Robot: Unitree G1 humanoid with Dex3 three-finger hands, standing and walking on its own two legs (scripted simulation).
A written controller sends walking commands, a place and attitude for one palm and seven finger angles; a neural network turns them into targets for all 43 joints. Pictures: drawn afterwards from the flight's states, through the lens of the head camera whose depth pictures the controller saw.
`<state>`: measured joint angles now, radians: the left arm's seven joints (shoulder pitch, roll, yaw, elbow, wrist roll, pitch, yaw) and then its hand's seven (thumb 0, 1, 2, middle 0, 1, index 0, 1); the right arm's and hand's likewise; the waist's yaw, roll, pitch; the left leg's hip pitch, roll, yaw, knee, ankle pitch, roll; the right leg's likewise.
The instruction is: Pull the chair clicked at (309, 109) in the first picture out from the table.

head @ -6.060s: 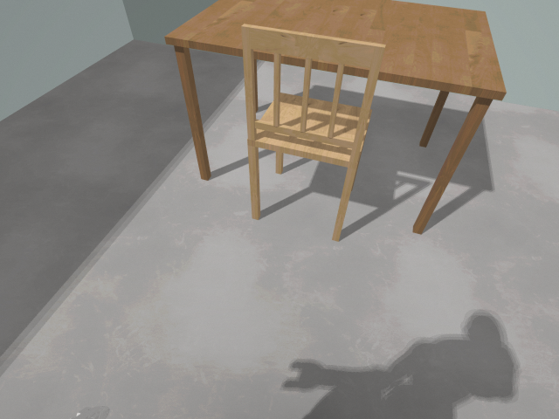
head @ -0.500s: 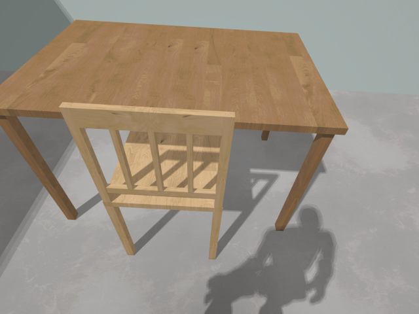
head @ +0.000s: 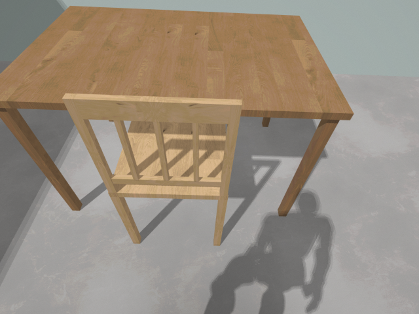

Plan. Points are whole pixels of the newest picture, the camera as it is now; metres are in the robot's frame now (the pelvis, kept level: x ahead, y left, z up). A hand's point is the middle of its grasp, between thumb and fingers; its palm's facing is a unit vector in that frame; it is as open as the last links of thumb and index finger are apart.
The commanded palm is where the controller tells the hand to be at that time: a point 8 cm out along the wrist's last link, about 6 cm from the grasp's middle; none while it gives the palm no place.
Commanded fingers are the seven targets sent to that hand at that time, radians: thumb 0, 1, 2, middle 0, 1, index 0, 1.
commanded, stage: look again from close up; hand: left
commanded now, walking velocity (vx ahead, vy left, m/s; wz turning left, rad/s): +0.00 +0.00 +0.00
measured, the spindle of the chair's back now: (162, 152) +0.55 +0.17 -0.09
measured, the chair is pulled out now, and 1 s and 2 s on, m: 0.00 0.00 0.00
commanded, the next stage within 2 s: shuffle to correct the standing spot in 0.14 s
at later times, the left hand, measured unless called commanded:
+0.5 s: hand out of the picture +0.00 +0.14 -0.18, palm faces +0.03 -0.99 -0.17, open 7.4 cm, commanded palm none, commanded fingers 0.00 0.90 0.90 -0.20 -0.30 -0.20 -0.30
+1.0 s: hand (142, 296) +0.19 +0.17 -0.18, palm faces +0.04 -0.97 -0.25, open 7.3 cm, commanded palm none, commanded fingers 0.00 0.90 0.90 -0.20 -0.30 -0.20 -0.30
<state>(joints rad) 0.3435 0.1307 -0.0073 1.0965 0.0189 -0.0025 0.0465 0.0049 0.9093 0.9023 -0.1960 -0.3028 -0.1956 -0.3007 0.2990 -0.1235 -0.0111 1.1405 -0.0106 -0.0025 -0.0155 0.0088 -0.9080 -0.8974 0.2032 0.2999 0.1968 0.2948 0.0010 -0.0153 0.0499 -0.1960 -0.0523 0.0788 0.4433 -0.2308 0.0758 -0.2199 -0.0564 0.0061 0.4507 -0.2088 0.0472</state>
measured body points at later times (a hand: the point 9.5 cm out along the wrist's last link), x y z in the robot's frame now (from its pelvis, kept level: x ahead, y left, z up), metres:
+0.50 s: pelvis +0.03 -0.02 +0.00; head +0.03 -0.02 +0.45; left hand +0.00 +0.20 -0.16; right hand +0.00 -0.23 -0.17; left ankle +0.01 +0.07 -0.74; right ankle +0.02 -0.15 -0.74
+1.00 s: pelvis +0.14 -0.03 -0.01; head +0.18 -0.03 +0.43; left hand +0.19 +0.22 -0.16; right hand +0.06 -0.23 -0.17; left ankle +0.01 +0.06 -0.74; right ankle +0.21 -0.16 -0.73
